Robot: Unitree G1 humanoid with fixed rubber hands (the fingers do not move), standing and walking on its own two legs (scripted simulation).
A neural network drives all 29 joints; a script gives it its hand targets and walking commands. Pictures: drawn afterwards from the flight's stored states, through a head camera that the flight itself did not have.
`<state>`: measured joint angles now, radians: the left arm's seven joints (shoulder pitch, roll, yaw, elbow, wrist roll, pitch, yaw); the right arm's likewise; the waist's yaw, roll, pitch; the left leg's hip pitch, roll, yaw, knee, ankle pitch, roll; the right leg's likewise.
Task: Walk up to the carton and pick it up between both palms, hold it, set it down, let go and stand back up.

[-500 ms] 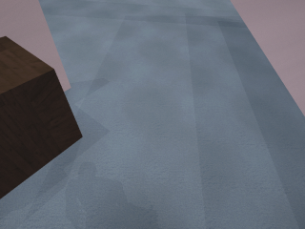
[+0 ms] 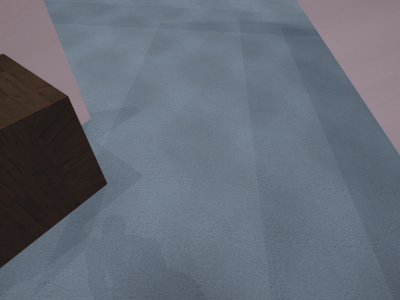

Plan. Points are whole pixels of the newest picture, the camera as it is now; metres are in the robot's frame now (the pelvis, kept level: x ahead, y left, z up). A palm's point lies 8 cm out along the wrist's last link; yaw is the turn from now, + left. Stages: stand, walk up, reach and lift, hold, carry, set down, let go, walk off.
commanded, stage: stand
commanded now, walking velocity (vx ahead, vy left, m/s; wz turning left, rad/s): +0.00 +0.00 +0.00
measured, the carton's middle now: out of the picture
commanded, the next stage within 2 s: walk up in 1.66 s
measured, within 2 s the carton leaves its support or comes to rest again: neither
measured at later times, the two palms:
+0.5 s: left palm out of the picture -0.02 +0.19 -0.15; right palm out of the picture -0.01 -0.20 -0.15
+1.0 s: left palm out of the picture -0.02 +0.19 -0.15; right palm out of the picture +0.00 -0.20 -0.15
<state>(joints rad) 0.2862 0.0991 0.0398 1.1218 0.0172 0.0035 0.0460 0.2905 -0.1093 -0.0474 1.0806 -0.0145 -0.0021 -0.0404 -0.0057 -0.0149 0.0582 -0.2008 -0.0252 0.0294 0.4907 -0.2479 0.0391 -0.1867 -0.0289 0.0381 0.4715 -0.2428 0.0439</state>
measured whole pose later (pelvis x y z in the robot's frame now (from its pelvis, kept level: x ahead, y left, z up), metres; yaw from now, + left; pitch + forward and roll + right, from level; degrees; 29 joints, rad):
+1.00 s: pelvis +0.01 +0.00 +0.00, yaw +0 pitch -2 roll +0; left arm 0.30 0.08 0.02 1.19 0.02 0.00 0.05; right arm 0.28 -0.09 -0.03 1.15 -0.01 -0.01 -0.04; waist 0.00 -0.01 0.05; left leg -0.18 -0.03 0.03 0.46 -0.25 0.04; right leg -0.17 -0.03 0.03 0.45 -0.25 0.04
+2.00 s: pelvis +0.04 +0.01 -0.01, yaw +9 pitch -1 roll -3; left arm 0.23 0.15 0.08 1.08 0.07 -0.05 0.09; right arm 0.30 -0.18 -0.07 1.07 -0.05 0.03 0.00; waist -0.02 0.03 0.10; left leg -0.41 0.04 0.02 0.94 -0.50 -0.04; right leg -0.11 -0.05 -0.12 0.50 -0.35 0.03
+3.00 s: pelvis +0.19 +0.29 -0.03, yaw +56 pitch -2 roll -1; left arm 0.41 0.30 0.03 0.83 0.08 -0.02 0.01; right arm 0.17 -0.24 -0.03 0.82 -0.04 -0.03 0.06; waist 0.04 -0.06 0.12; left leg -0.46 0.05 0.05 0.79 -0.28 0.02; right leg -0.10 -0.29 -0.28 0.86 -0.53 0.02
